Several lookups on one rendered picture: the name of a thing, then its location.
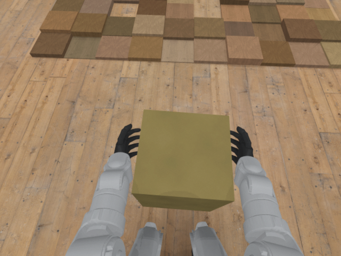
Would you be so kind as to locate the right robot forearm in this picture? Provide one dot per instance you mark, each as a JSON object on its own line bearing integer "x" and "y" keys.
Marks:
{"x": 263, "y": 219}

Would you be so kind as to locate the carton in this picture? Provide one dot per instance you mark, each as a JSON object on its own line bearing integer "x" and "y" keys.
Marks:
{"x": 184, "y": 161}

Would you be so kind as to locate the right robot upper arm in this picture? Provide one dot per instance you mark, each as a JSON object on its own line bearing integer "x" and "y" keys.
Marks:
{"x": 263, "y": 248}

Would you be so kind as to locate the left robot forearm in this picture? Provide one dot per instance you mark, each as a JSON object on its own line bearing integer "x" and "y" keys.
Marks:
{"x": 106, "y": 214}

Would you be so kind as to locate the right robot hand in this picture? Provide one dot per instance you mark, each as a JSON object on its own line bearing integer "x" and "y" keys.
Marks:
{"x": 243, "y": 145}

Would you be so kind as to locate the left robot shin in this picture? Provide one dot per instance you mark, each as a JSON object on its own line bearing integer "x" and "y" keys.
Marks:
{"x": 149, "y": 224}

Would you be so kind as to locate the left robot hand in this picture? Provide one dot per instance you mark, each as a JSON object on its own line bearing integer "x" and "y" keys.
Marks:
{"x": 122, "y": 144}

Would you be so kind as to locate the left robot upper arm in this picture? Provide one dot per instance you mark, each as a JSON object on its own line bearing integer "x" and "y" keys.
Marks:
{"x": 106, "y": 245}

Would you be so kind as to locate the robot left thigh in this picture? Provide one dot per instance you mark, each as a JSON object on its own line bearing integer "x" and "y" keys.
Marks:
{"x": 147, "y": 243}

